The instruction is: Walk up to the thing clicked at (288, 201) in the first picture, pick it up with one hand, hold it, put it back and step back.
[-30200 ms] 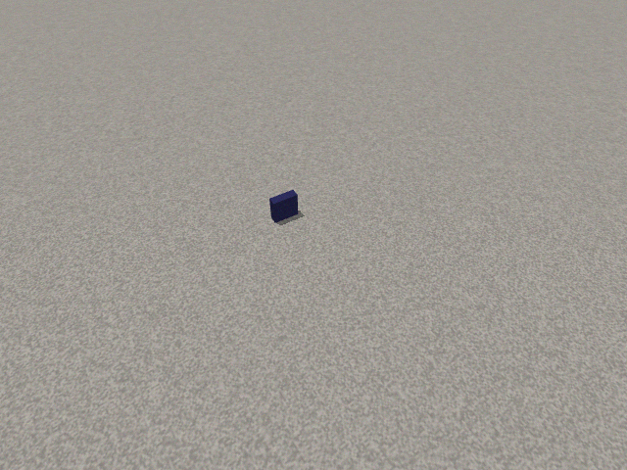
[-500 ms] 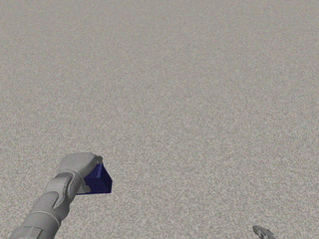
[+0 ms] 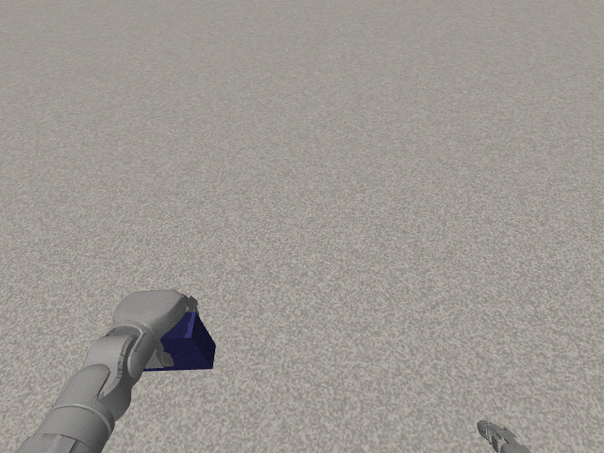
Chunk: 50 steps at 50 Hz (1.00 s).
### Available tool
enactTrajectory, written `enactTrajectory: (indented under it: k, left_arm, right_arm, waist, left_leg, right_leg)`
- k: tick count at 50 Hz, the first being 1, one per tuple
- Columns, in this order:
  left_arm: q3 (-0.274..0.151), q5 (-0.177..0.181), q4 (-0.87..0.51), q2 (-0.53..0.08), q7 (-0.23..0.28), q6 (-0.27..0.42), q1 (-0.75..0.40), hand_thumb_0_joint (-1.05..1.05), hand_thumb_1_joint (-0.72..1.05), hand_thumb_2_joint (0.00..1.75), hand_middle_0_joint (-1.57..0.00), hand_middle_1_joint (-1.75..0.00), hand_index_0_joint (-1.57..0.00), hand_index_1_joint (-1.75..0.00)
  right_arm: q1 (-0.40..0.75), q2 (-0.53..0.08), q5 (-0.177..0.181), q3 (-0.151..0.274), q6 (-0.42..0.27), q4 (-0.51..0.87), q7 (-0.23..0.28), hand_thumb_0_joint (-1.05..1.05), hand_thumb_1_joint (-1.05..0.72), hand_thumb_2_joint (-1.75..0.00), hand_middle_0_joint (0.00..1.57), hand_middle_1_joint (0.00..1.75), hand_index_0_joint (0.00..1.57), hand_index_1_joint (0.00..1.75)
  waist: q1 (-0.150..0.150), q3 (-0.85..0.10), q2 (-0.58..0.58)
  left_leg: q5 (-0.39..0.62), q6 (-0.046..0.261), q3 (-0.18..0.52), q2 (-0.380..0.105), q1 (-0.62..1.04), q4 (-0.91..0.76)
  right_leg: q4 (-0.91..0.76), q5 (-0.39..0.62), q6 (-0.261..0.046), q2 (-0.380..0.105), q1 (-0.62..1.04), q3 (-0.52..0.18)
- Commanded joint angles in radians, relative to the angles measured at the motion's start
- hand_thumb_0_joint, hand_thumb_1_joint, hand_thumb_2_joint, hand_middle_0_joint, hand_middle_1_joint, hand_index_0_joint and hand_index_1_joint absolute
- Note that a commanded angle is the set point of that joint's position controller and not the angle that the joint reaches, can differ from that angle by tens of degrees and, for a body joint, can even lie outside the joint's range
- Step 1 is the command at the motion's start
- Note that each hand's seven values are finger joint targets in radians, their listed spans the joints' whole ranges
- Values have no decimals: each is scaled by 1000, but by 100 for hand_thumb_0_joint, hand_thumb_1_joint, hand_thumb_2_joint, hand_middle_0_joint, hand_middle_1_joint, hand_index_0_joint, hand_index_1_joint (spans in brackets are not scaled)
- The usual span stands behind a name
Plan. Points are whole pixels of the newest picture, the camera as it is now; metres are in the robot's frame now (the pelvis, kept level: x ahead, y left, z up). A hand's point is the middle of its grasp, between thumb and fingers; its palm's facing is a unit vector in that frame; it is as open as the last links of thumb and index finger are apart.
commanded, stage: hold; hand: left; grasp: from above
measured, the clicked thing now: (167, 343) +0.32 +0.23 -0.06
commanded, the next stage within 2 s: crouch in 0.74 s
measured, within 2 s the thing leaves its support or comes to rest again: neither
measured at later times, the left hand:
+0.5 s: hand (158, 343) +0.29 +0.22 -0.02, palm faces -0.44 -0.04 -0.90, open 7.6 cm
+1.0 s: hand (160, 340) +0.30 +0.22 -0.03, palm faces -0.45 -0.04 -0.89, open 7.6 cm
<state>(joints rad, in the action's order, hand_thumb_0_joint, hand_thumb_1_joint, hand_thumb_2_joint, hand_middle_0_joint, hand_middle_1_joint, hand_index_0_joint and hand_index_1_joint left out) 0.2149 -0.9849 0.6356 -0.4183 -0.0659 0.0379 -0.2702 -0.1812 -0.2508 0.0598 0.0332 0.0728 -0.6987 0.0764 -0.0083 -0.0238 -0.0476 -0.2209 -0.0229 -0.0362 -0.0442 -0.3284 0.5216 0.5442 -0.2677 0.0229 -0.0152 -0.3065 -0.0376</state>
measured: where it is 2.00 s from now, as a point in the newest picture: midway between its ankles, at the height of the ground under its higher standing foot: outside the picture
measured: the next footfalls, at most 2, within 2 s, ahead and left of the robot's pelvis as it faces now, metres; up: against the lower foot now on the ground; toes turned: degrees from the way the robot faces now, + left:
none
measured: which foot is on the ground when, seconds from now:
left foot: down 0.00-1.00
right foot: down 0.00-1.00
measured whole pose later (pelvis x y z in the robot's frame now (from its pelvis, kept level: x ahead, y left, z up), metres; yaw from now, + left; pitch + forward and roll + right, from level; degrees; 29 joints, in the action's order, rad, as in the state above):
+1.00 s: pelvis +0.00 +0.00 +0.00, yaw +0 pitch +1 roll +0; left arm 0.22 -0.99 0.66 -0.42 -0.06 0.05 -0.29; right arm -0.17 -0.25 0.06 0.03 0.09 -0.70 0.08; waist -0.01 -0.01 -0.04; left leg -0.20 -0.02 -0.04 -0.04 -0.28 0.47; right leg 0.49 -0.24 0.02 -0.02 -0.26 -0.04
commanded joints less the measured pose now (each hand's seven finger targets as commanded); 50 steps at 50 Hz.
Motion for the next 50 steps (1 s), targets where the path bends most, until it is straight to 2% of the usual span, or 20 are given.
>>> enactTrajectory:
  k: [1, 8, 9, 17, 21, 23, 25, 27, 30, 33, 34, 38, 39, 41, 42, 43, 45, 46, 48, 50]
  left_arm:
    - [-120, 8, -217, -225, 38, -2, -357, 0, 67, 53, -90, -76, -99, -67]
    - [-112, 13, -223, -220, 22, 1, -359, 0, 67, 53, -89, -78, -98, -69]
    - [-122, 15, -246, -233, 19, 2, -365, 0, 68, 52, -89, -78, -98, -69]
    - [-105, 22, -248, -213, 12, 8, -350, 0, 66, 55, -89, -78, -98, -69]
    - [-123, 14, -270, -234, 20, 6, -375, 0, 64, 56, -89, -76, -97, -68]
    - [-121, 11, -252, -225, 21, -2, -343, 0, 63, 55, -89, -74, -97, -67]
    - [-113, 8, -243, -222, 21, -3, -383, 0, 64, 55, -89, -76, -97, -68]
    - [-127, 5, -246, -240, 23, -3, -387, 0, 63, 55, -88, -76, -96, -68]
    - [-98, 12, -224, -203, 13, -3, -351, 0, 66, 55, -90, -77, -98, -69]
    - [-124, 11, -225, -228, 13, 2, -351, 0, 63, 56, -88, -77, -96, -69]
    - [-112, 11, -225, -215, 13, 4, -346, 0, 64, 55, -88, -77, -96, -69]
    - [-128, 9, -242, -238, 19, 11, -387, 0, 65, 56, -90, -77, -97, -69]
    - [-113, 8, -245, -225, 22, 12, -404, 0, 65, 55, -90, -78, -98, -69]
    - [-127, 12, -220, -228, 29, 14, -378, 0, 67, 56, -92, -75, -99, -68]
    - [-120, 10, -214, -220, 31, 14, -374, 0, 73, 48, -93, -81, -104, -70]
    - [-111, 6, -222, -216, 34, 14, -396, 0, 65, 56, -85, -78, -96, -69]
    - [-99, 1, -181, -196, 39, 12, -359, 0, 71, 62, -95, -78, -102, -71]
    - [-117, 5, -175, -212, 44, 13, -356, 0, 73, 65, -97, -79, -103, -73]
    - [-87, -4, -128, -175, 48, 19, -324, 0, 76, 67, -101, -78, -106, -72]
    - [-97, -18, -105, -190, 61, 34, -341, 0, 76, 67, -101, -78, -107, -72]
  right_arm:
    - [97, -125, 3, 34, -45, 140, 11, 0, -90, -90, 20, 30, 20, 30]
    - [110, -121, 4, 28, -46, 148, 12, 0, -91, -90, 20, 30, 20, 30]
    - [112, -124, 4, 30, -45, 151, 12, 0, -90, -90, 20, 30, 20, 30]
    - [114, -121, 3, 25, -44, 150, 16, 0, -91, -90, 20, 30, 20, 30]
    - [123, -118, 4, 25, -41, 152, 18, 0, -91, -90, 20, 30, 20, 30]
    - [126, -117, 4, 24, -37, 150, 17, 0, -91, -90, 20, 30, 20, 30]
    - [122, -118, 2, 22, -35, 141, 18, 0, -91, -90, 20, 30, 20, 30]
    - [126, -118, 2, 22, -34, 143, 18, 0, -91, -90, 20, 30, 20, 30]
    - [127, -118, 3, 24, -33, 147, 16, 0, -91, -90, 20, 30, 20, 30]
    - [116, -120, 1, 27, -30, 145, 16, 0, -91, -90, 20, 30, 20, 30]
    - [121, -117, 2, 26, -30, 149, 15, 0, -91, -90, 20, 30, 20, 30]
    - [117, -119, 2, 28, -27, 150, 17, 0, -91, -90, 20, 30, 20, 30]
    - [116, -117, 1, 26, -28, 147, 17, 0, -91, -90, 20, 30, 20, 30]
    - [110, -118, 4, 28, -28, 147, 18, 0, -91, -90, 20, 30, 20, 30]
    - [112, -117, 4, 28, -28, 145, 17, 0, -93, -92, 20, 30, 20, 30]
    - [107, -116, 3, 29, -28, 142, 18, 0, -89, -90, 20, 30, 20, 30]
    - [107, -116, 3, 31, -26, 139, 17, 0, -90, -90, 20, 30, 20, 30]
    - [100, -122, 3, 32, -24, 139, 17, 0, -90, -90, 20, 30, 20, 30]
    - [95, -119, 2, 32, -21, 137, 13, 0, -90, -90, 20, 30, 20, 30]
    - [88, -120, 2, 34, -16, 134, 12, 0, -90, -90, 20, 30, 20, 30]
  waist:
    - [-3, -245, 30]
    - [-6, -224, 18]
    - [-7, -232, -5]
    - [-1, -244, 23]
    - [-7, -245, 23]
    - [-9, -243, 18]
    - [3, -243, 32]
    - [-9, -232, 1]
    - [-3, -233, 32]
    - [-5, -239, 31]
    - [-11, -232, 20]
    - [-2, -260, 9]
    - [1, -262, 21]
    - [-6, -251, 22]
    - [-3, -256, 17]
    - [0, -263, 20]
    - [3, -240, 51]
    - [1, -235, 54]
    - [12, -198, 72]
    - [10, -195, 67]
  left_leg:
    - [136, 37, -11, 50, 174, -63]
    - [102, 33, -7, 47, 176, -90]
    - [101, 32, -11, 47, 187, -90]
    - [149, 37, -14, 48, 210, -88]
    - [154, 38, -18, 52, 215, -90]
    - [154, 37, -18, 53, 221, -93]
    - [159, 38, -17, 50, 220, -92]
    - [140, 33, -16, 50, 213, -101]
    - [151, 38, -18, 51, 218, -99]
    - [161, 38, -17, 48, 215, -98]
    - [160, 35, -14, 48, 213, -101]
    - [179, 37, -19, 51, 229, -94]
    - [182, 38, -17, 50, 229, -93]
    - [171, 39, -21, 52, 224, -94]
    - [177, 39, -22, 53, 226, -95]
    - [190, 39, -22, 52, 230, -92]
    - [193, 41, -21, 52, 221, -90]
    - [188, 42, -22, 54, 213, -86]
    - [157, 40, -19, 52, 192, -89]
    - [140, 40, -17, 55, 176, -84]
  right_leg:
    - [-109, 130, -19, 44, 34, 26]
    - [-120, 93, -26, 48, 32, 29]
    - [-123, 90, -27, 46, 34, 27]
    - [-127, 143, -20, 45, 46, 28]
    - [-137, 147, -19, 41, 56, 27]
    - [-138, 148, -20, 40, 57, 26]
    - [-137, 154, -18, 43, 52, 27]
    - [-139, 130, -24, 44, 47, 28]
    - [-141, 146, -20, 41, 55, 26]
    - [-138, 155, -21, 43, 60, 29]
    - [-135, 148, -25, 45, 59, 32]
    - [-137, 172, -21, 41, 66, 26]
    - [-136, 177, -20, 42, 66, 27]
    - [-141, 167, -19, 40, 70, 25]
    - [-139, 174, -20, 39, 69, 25]
    - [-137, 190, -19, 39, 66, 26]
    - [-138, 196, -16, 39, 59, 28]
    - [-141, 191, -16, 37, 58, 27]
    - [-139, 156, -20, 39, 38, 29]
    - [-135, 141, -21, 36, 22, 28]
